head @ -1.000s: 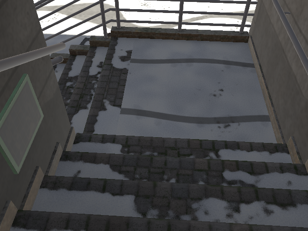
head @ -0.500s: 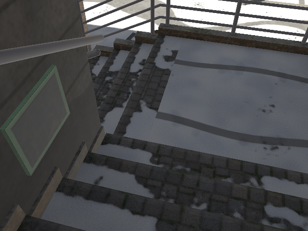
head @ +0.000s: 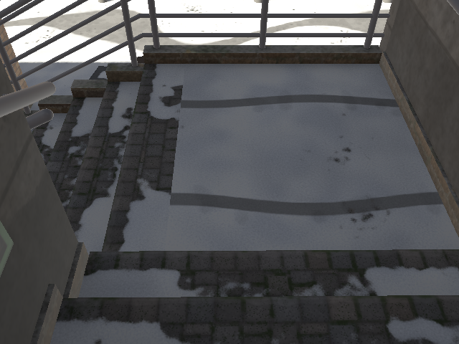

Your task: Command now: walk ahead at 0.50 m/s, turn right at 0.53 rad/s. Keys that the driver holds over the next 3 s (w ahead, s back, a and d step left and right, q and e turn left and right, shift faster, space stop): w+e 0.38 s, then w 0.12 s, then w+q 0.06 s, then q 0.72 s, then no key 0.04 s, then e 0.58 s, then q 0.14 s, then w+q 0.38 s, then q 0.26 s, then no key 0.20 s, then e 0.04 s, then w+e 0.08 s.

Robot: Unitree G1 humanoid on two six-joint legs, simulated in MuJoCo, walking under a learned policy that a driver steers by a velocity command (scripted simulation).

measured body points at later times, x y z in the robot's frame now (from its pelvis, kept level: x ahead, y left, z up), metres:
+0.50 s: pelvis +0.27 -0.08 -0.11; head +0.28 -0.09 +0.34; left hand +0.52 +0.02 -0.22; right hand -0.02 -0.14 -0.21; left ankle +0.01 +0.09 -0.72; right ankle +0.37 -0.23 -0.85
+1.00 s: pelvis +0.56 -0.10 -0.27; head +0.57 -0.08 +0.18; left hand +0.52 +0.12 -0.42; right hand +0.64 -0.34 -0.40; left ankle +0.73 +0.00 -0.99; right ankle +0.35 -0.22 -0.89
